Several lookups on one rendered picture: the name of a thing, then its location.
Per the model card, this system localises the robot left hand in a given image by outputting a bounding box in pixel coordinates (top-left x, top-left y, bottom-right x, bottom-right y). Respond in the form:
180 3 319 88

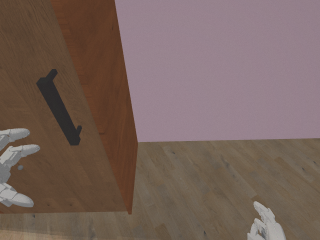
0 128 40 208

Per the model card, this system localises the robot right hand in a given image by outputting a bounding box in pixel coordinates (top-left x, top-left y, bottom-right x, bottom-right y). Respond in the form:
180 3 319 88
247 201 286 240

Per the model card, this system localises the handle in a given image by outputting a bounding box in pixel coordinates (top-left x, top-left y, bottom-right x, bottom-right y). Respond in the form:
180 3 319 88
36 69 82 146

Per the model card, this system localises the wardrobe door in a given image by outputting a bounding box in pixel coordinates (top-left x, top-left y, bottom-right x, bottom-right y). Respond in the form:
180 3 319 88
0 0 127 214

